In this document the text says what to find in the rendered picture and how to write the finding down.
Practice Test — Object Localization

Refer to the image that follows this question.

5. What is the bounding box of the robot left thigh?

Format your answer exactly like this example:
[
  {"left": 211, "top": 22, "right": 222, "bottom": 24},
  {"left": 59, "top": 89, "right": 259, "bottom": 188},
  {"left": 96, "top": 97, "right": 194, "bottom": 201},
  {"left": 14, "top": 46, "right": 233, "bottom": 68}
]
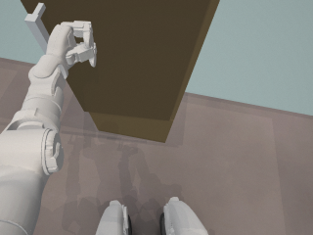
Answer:
[{"left": 95, "top": 204, "right": 129, "bottom": 235}]

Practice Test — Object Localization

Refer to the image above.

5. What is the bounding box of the robot left upper arm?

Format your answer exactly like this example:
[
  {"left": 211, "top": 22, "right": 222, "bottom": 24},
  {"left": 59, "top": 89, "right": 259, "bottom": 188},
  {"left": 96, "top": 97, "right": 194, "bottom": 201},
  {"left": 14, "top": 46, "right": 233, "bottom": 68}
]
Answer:
[{"left": 0, "top": 128, "right": 65, "bottom": 235}]

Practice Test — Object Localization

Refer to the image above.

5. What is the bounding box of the cupboard door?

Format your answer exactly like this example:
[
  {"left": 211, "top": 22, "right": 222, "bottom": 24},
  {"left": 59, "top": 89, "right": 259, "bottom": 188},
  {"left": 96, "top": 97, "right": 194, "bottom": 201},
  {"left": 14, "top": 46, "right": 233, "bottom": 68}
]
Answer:
[{"left": 21, "top": 0, "right": 210, "bottom": 121}]

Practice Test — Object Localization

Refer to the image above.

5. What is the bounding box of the left robot hand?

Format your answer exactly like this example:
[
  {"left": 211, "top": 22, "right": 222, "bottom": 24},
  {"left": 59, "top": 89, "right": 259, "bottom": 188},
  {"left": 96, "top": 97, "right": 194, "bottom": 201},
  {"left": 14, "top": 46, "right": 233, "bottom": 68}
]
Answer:
[{"left": 46, "top": 21, "right": 97, "bottom": 70}]

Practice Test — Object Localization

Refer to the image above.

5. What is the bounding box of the left robot shin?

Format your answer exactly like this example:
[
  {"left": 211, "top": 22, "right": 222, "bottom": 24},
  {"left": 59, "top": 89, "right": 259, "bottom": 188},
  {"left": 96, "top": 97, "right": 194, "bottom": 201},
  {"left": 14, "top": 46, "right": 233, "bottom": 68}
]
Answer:
[{"left": 110, "top": 200, "right": 129, "bottom": 235}]

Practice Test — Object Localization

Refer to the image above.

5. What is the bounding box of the handle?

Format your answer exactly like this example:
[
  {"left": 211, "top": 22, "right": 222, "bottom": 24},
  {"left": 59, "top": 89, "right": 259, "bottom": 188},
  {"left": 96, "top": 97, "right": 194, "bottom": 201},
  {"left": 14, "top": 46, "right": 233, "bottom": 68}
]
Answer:
[{"left": 24, "top": 3, "right": 50, "bottom": 55}]

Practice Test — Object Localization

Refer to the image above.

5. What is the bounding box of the left robot forearm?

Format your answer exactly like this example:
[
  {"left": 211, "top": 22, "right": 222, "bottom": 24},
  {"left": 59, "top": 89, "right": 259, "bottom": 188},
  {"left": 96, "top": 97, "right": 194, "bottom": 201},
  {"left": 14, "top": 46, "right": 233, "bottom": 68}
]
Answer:
[{"left": 0, "top": 54, "right": 68, "bottom": 135}]

